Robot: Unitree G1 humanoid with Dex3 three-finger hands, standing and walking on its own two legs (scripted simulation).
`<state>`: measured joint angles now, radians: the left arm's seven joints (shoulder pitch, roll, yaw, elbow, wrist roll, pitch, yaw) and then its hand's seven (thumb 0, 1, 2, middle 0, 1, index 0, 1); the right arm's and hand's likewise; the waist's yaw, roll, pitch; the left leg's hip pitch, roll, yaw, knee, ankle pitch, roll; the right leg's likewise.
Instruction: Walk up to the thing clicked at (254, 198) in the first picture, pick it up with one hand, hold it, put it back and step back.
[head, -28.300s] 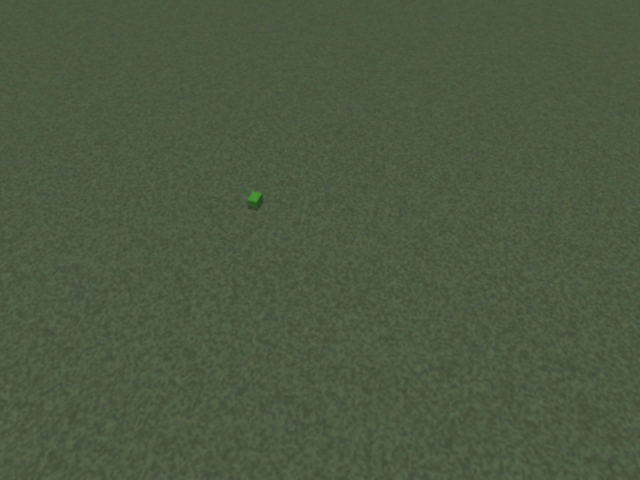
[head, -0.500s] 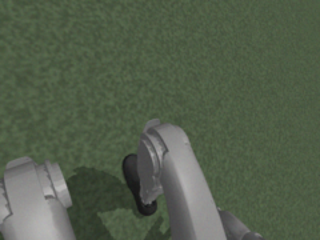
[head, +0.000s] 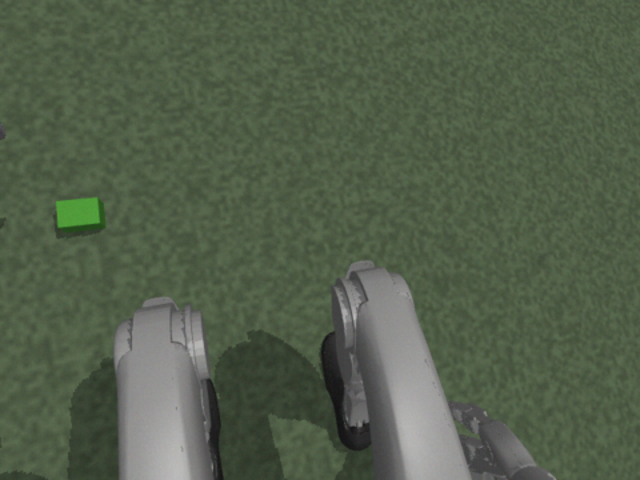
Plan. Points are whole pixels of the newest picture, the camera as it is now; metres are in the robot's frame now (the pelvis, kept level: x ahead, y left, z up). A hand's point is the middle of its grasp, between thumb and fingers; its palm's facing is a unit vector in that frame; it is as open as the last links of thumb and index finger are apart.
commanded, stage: withdraw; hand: left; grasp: from above
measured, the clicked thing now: (81, 215) +0.49 +0.30 -0.34
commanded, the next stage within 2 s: home in 0.38 s
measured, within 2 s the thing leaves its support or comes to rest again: neither
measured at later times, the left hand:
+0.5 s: hand (27, 194) +0.48 +0.32 -0.19, palm faces -0.34 -0.04 -0.94, open 11.1 cm
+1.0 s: hand out of the picture +0.37 +0.30 -0.02, palm faces -0.33 -0.51 -0.80, open 8.2 cm
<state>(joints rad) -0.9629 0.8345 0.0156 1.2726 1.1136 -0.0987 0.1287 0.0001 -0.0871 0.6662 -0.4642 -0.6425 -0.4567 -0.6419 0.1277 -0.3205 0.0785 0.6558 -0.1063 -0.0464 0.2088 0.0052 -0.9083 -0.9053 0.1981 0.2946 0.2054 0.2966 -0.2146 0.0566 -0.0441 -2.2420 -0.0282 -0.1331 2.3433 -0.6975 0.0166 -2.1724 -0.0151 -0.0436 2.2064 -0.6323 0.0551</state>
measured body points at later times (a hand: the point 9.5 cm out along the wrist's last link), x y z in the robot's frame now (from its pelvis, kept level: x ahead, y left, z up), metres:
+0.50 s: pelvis -0.01 +0.00 -0.04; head +0.23 +0.08 +0.33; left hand +0.49 +0.32 -0.14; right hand +0.03 -0.28 -0.12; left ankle +0.07 +0.11 -0.32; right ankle +0.12 -0.15 -0.32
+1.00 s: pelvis +0.00 +0.00 +0.09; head +0.20 +0.06 +0.49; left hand +0.38 +0.33 +0.02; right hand +0.14 -0.28 -0.02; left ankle +0.07 +0.11 -0.32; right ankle +0.12 -0.15 -0.32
